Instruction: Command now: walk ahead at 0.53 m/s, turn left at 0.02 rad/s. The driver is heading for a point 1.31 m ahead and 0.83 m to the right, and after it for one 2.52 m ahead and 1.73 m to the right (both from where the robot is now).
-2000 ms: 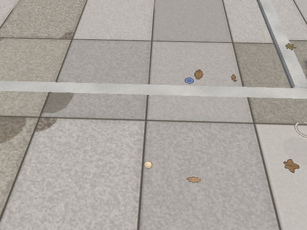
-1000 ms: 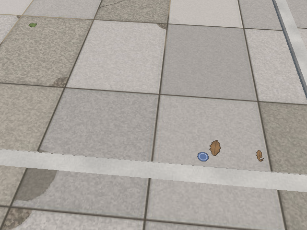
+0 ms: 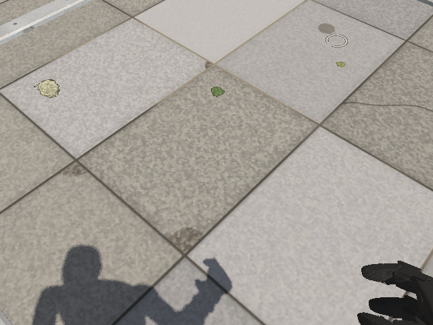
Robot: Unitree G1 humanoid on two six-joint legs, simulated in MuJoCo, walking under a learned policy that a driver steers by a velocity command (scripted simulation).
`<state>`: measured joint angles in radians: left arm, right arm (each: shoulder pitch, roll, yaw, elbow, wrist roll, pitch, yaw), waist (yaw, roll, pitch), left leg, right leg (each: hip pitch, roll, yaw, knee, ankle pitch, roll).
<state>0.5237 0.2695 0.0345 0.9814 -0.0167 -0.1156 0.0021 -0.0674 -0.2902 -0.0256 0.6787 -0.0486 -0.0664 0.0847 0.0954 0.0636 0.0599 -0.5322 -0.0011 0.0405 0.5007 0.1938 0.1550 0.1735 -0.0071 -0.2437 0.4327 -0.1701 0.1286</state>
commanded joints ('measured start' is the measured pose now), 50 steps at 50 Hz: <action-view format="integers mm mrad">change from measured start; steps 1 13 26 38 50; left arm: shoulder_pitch -258 -151 -299 -330 -309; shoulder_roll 203 30 184 206 248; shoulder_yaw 27 32 97 107 111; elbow -142 -190 -395 -502 -546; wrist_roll -56 2 -10 6 -8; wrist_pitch -19 73 84 162 155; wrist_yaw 7 -1 -8 54 10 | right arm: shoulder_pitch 415 63 84 63 136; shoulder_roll -216 -81 -98 -88 -192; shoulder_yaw -67 -47 -58 -72 -111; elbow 100 47 37 50 3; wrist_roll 36 36 42 54 9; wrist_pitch -16 -11 54 45 29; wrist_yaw -56 -121 -121 -119 -105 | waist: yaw -327 -40 -101 -71 -51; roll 132 27 -100 -201 181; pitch -192 -159 -204 -155 -159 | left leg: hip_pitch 810 274 -155 -41 419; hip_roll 219 238 -6 -75 376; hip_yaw -205 129 -199 -222 -589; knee -111 -187 723 294 -230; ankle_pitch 613 175 -621 -462 -228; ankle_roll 111 58 -151 -223 98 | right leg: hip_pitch -577 -640 -322 -391 -792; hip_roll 26 -116 -199 -59 141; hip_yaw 109 228 805 788 493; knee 766 417 -118 -110 634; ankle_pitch -163 168 5 -101 -407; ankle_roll -108 -68 -364 -299 -101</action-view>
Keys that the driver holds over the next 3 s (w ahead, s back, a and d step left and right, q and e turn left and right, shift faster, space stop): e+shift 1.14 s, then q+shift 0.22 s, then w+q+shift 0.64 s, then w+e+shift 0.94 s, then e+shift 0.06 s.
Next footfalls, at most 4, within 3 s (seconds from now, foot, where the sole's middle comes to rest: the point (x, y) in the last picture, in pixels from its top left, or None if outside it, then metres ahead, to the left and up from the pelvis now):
0.02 left None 0.21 0.06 -0.78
0.40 right None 0.38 -0.20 -0.78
0.96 left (265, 310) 0.51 -0.06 -0.78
1.36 right None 0.27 -0.20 -0.78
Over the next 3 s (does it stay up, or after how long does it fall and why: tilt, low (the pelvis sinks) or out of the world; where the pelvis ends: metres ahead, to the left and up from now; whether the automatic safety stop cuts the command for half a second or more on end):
stays up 1.50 -0.67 -0.01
